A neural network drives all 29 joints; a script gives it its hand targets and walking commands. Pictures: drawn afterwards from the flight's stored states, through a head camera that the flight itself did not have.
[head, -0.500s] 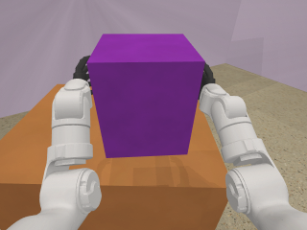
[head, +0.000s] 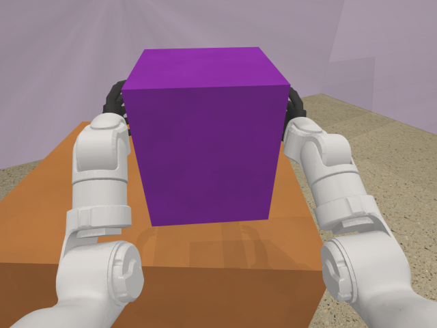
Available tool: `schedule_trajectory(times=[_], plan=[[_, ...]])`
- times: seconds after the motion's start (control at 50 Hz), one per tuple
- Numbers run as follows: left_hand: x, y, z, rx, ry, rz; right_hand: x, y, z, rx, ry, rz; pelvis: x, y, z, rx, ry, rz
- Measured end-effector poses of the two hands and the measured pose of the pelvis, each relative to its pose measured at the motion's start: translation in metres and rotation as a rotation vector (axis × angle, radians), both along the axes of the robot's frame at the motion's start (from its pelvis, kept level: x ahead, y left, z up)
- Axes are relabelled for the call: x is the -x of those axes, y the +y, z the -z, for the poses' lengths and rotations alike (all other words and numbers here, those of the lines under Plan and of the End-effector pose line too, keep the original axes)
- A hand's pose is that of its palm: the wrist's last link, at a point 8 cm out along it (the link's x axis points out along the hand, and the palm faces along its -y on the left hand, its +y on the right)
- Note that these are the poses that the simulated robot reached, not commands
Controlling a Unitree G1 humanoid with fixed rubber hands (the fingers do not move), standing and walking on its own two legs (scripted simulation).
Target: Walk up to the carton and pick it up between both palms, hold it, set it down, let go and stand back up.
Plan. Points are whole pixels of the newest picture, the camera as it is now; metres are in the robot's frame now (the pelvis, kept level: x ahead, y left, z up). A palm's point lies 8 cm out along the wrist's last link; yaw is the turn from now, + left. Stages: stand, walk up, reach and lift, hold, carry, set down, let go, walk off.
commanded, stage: hold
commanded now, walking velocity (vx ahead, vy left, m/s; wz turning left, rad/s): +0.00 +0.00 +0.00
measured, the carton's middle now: (206, 134) +0.39 +0.00 +0.25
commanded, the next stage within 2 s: none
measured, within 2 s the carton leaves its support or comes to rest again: neither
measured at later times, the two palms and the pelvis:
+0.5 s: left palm (115, 122) +0.37 +0.15 +0.29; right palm (293, 126) +0.37 -0.15 +0.28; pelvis +0.00 +0.00 +0.00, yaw +0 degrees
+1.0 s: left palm (116, 119) +0.37 +0.15 +0.29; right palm (294, 130) +0.36 -0.15 +0.27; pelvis -0.01 +0.00 +0.00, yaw -1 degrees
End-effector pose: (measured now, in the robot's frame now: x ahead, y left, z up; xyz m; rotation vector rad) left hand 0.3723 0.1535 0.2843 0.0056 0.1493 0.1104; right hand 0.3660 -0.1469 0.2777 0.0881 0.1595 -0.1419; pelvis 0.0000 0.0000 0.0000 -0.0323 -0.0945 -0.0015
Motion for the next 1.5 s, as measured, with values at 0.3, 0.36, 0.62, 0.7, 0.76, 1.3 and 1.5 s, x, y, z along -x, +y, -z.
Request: schedule_trajectory(times=[0.3,0.36,0.62,0.7,0.76,1.3,1.5], plan=[[0.000,-0.001,-0.002,0.000,0.004,-0.001,0.000,-0.001,-0.002,0.003,0.006,-0.001,0.002,0.000,0.000,-0.001,0.010,0.005],[0.000,-0.001,-0.002,0.000,0.004,-0.002,0.000,-0.001,-0.002,0.005,0.007,-0.002,0.002,-0.001,0.000,-0.001,0.011,0.004],[0.004,-0.002,-0.002,-0.007,0.003,-0.007,0.002,-0.001,0.005,-0.013,0.009,-0.008,0.003,-0.001,0.000,-0.003,0.000,-0.001],[0.005,-0.004,-0.003,-0.012,0.000,-0.004,0.005,-0.004,0.008,-0.031,0.006,0.000,0.005,0.001,0.000,-0.003,-0.003,0.000],[0.004,-0.006,-0.004,-0.014,0.001,0.000,0.006,-0.005,0.010,-0.039,0.008,0.006,0.005,0.001,0.000,-0.005,-0.003,0.003],[0.000,-0.001,0.000,-0.013,-0.009,-0.002,0.000,-0.001,0.008,-0.010,0.000,-0.003,0.001,-0.001,-0.001,-0.003,-0.003,-0.004],[0.001,-0.007,0.003,-0.019,-0.002,0.005,0.003,-0.006,0.015,-0.022,0.009,0.005,0.002,0.001,-0.001,-0.005,-0.004,0.010]])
